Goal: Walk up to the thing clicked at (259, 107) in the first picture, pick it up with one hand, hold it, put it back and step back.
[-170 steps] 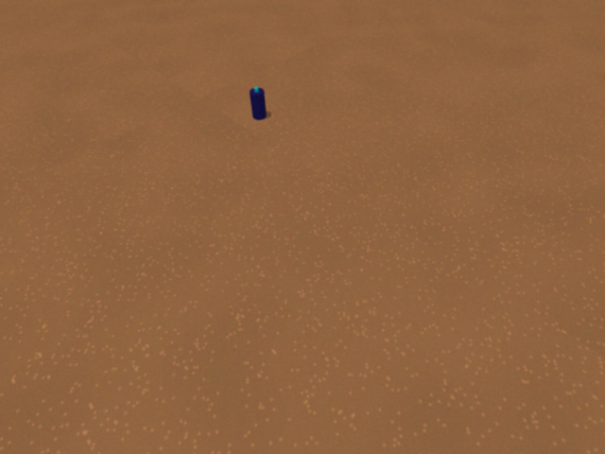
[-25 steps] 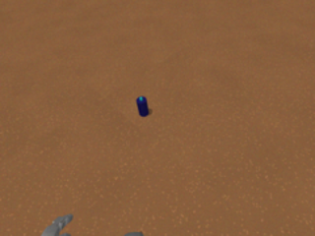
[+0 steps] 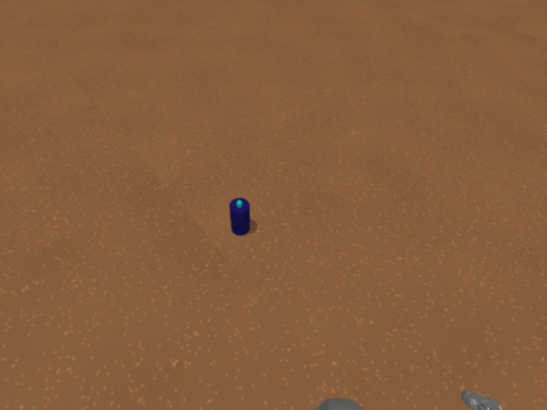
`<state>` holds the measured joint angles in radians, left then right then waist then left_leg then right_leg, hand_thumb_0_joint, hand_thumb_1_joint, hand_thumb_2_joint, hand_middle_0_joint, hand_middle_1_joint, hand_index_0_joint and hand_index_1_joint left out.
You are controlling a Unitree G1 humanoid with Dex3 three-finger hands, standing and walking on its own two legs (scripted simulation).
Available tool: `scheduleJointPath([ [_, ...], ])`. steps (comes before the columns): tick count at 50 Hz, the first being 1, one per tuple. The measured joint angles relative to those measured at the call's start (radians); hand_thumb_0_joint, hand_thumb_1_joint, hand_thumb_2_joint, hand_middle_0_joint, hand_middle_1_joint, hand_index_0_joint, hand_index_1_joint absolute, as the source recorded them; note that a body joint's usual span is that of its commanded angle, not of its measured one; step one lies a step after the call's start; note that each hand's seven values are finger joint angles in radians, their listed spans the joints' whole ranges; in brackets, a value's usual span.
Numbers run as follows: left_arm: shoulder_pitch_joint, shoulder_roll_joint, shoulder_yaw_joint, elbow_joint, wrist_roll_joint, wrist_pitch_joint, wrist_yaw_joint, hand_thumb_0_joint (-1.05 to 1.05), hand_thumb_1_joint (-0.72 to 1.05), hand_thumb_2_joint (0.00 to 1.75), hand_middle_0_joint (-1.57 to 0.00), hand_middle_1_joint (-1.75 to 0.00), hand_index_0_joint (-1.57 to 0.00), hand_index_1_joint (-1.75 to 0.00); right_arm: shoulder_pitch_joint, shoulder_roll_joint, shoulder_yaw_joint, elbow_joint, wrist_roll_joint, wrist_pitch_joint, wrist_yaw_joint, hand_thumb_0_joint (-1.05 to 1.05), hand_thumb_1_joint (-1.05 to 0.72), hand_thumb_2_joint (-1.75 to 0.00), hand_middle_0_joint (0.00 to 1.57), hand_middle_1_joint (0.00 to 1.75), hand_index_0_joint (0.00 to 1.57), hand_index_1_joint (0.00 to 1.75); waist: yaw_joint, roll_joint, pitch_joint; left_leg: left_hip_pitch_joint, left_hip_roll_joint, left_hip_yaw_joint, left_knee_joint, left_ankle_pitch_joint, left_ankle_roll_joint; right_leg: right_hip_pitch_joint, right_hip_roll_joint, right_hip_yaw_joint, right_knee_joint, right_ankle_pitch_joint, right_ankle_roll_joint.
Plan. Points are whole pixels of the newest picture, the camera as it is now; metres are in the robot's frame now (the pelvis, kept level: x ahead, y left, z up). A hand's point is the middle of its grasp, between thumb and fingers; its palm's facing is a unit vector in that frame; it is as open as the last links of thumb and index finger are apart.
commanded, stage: walk up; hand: left
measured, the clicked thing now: (240, 215) +0.95 +0.16 -0.67
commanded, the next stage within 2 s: none
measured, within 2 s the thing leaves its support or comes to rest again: neither
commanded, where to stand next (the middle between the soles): +0.57 -0.05 m, yaw +0 degrees
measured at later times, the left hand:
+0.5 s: hand (162, 328) +0.26 +0.21 -0.11, palm faces -0.01 -0.91 -0.41, open 7.4 cm
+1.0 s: hand (166, 262) +0.40 +0.24 -0.14, palm faces -0.05 -0.94 -0.35, open 7.4 cm
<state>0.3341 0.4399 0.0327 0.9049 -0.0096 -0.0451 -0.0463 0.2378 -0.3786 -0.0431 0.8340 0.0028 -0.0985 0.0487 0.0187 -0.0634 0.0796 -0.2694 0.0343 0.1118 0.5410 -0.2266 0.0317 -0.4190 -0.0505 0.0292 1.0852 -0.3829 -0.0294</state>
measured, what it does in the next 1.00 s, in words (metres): walks ahead: right foot, then left foot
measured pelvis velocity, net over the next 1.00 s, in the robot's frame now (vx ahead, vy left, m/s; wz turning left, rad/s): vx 0.36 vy -0.03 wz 0.02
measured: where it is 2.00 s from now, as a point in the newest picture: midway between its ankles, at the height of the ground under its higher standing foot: (284, 323)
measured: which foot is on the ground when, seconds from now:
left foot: down 0.00-0.30, up 0.32-0.68, down 0.70-1.00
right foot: up 0.00-0.24, down 0.26-0.74, up 0.76-1.00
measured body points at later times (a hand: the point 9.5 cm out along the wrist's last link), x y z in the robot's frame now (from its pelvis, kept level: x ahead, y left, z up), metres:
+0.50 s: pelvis +0.19 -0.06 +0.00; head +0.21 -0.09 +0.45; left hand +0.26 +0.26 -0.08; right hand +0.26 -0.38 -0.13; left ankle +0.23 +0.09 -0.67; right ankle +0.22 -0.17 -0.73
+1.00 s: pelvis +0.36 -0.03 +0.00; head +0.37 -0.02 +0.45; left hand +0.41 +0.29 -0.12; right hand +0.42 -0.35 -0.10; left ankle +0.37 +0.08 -0.73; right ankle +0.45 -0.19 -0.69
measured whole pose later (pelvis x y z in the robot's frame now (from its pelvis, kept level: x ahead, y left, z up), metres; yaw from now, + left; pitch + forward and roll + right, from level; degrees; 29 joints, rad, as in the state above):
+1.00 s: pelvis +0.36 -0.03 +0.00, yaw +1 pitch -3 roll +1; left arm 0.31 0.43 0.04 0.91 0.01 -0.04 -0.06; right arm 0.32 -0.40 -0.05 0.85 -0.01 -0.08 0.05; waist -0.01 -0.05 0.07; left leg -0.20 0.02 0.10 0.50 -0.26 0.03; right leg -0.50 -0.11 0.00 0.85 -0.29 0.00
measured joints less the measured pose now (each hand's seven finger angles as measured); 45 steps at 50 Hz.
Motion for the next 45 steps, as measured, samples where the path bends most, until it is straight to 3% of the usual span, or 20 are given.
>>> scheduleJointPath([
  [6,-0.044,-0.007,0.010,-0.010,0.018,0.007,-0.032,0.01,0.91,0.90,-0.20,-0.30,-0.20,-0.30,0.058,-0.014,0.002,0.010,-0.009,0.001,0.005,0.00,-0.90,-0.89,0.21,0.30,0.21,0.30,-0.023,0.006,-0.010,0.112,-0.004,0.012,-0.072,-0.038,-0.008,-0.096,-0.068,-0.025,-0.240,0.120,0.031],
  [12,-0.081,-0.009,0.025,0.002,0.022,-0.001,-0.048,0.01,0.90,0.90,-0.20,-0.30,-0.20,-0.30,0.110,-0.051,-0.013,0.035,-0.009,0.019,0.006,0.00,-0.90,-0.89,0.21,0.30,0.21,0.30,-0.048,0.043,-0.029,0.178,0.011,0.012,-0.043,-0.138,-0.043,-0.037,-0.065,-0.056,-0.454,0.225,0.021],
  [13,-0.082,-0.005,0.027,0.000,0.023,-0.008,-0.047,0.01,0.90,0.90,-0.20,-0.30,-0.20,-0.30,0.119,-0.056,-0.014,0.038,-0.009,0.023,0.005,0.00,-0.90,-0.89,0.21,0.30,0.21,0.30,-0.049,0.049,-0.034,0.179,0.019,0.009,-0.009,-0.171,-0.049,-0.005,-0.055,-0.065,-0.489,0.222,0.016],
  [15,-0.098,-0.015,0.036,-0.004,0.028,-0.027,-0.034,0.01,0.90,0.90,-0.20,-0.30,-0.20,-0.30,0.119,-0.068,-0.018,0.050,-0.010,0.035,-0.004,0.00,-0.90,-0.89,0.21,0.30,0.21,0.30,-0.044,0.098,-0.021,0.135,0.064,-0.024,0.155,-0.222,-0.021,0.016,-0.016,-0.093,-0.458,0.205,0.020],
  [18,-0.104,-0.032,0.026,-0.031,0.015,-0.046,-0.017,0.01,0.90,0.90,-0.20,-0.30,-0.20,-0.30,0.092,-0.066,-0.011,0.074,-0.005,0.055,-0.013,0.01,-0.90,-0.89,0.20,0.30,0.20,0.30,-0.024,0.111,-0.004,-0.011,0.017,-0.094,0.482,-0.236,-0.002,0.045,-0.012,-0.101,-0.432,0.150,0.009],
  [20,-0.094,-0.048,0.015,-0.042,0.008,-0.048,-0.008,0.01,0.90,0.90,-0.20,-0.30,-0.21,-0.30,0.074,-0.069,-0.008,0.078,0.003,0.057,-0.012,0.01,-0.90,-0.89,0.20,0.30,0.20,0.30,-0.014,0.125,0.001,-0.092,0.003,-0.108,0.559,-0.192,0.001,0.091,-0.008,-0.107,-0.478,0.152,0.007],
  [23,-0.067,-0.057,0.005,-0.049,0.007,-0.047,-0.002,0.00,0.90,0.90,-0.20,-0.30,-0.21,-0.30,0.054,-0.065,-0.008,0.068,0.000,0.053,-0.001,0.01,-0.91,-0.89,0.20,0.30,0.20,0.30,-0.005,0.134,-0.001,-0.177,0.013,-0.113,0.511,-0.130,-0.010,0.154,0.002,-0.116,-0.547,0.157,0.003],
  [29,-0.015,-0.042,0.007,-0.056,0.020,-0.042,-0.002,0.01,0.90,0.90,-0.20,-0.30,-0.21,-0.30,0.029,-0.044,-0.016,0.058,-0.018,0.062,0.026,0.00,-0.90,-0.89,0.20,0.30,0.20,0.30,0.011,0.119,-0.005,-0.235,0.046,-0.098,0.251,-0.027,-0.031,0.239,0.016,-0.139,-0.598,0.117,0.002],
  [35,0.031,-0.010,0.010,-0.048,0.021,-0.027,-0.003,0.01,0.90,0.90,-0.20,-0.30,-0.21,-0.30,0.022,-0.038,-0.021,0.055,-0.023,0.047,0.037,0.00,-0.90,-0.89,0.20,0.30,0.20,0.30,0.022,0.081,-0.022,-0.140,0.038,-0.059,0.053,0.027,-0.013,0.283,0.002,-0.155,-0.518,-0.005,0.033],
  [37,0.034,-0.001,0.010,-0.036,0.018,-0.016,0.003,0.01,0.90,0.90,-0.20,-0.30,-0.21,-0.30,0.013,-0.036,-0.026,0.046,-0.028,0.029,0.026,0.00,-0.90,-0.89,0.20,0.30,0.20,0.30,0.016,0.042,-0.013,-0.121,0.007,-0.037,0.074,0.052,-0.006,0.245,-0.039,-0.132,-0.376,-0.057,0.020],
  [39,0.020,-0.009,0.005,-0.016,0.015,0.000,0.012,0.01,0.90,0.90,-0.20,-0.30,-0.21,-0.30,0.010,-0.035,-0.027,0.025,-0.018,0.018,0.016,0.00,-0.90,-0.89,0.20,0.30,0.20,0.30,0.001,0.040,-0.003,-0.113,0.003,-0.036,0.115,0.005,0.001,0.154,-0.015,-0.070,-0.155,-0.090,0.001],
  [42,-0.001,-0.001,-0.002,-0.004,0.008,0.007,0.013,0.01,0.90,0.90,-0.20,-0.30,-0.20,-0.30,0.023,-0.018,-0.015,0.012,-0.006,0.015,0.003,0.00,-0.90,-0.89,0.20,0.30,0.20,0.30,-0.013,0.016,0.001,-0.055,-0.005,-0.031,0.070,-0.006,0.003,0.037,0.003,-0.018,-0.002,-0.040,-0.010],
  [45,-0.011,0.001,0.003,-0.005,0.008,0.002,0.002,0.01,0.90,0.90,-0.20,-0.30,-0.20,-0.30,0.043,-0.012,-0.004,0.013,-0.007,0.014,0.000,0.00,-0.90,-0.89,0.21,0.30,0.21,0.30,-0.019,0.001,-0.002,0.003,-0.014,-0.021,0.010,-0.005,0.003,-0.034,-0.023,-0.015,-0.056,0.027,0.004],
])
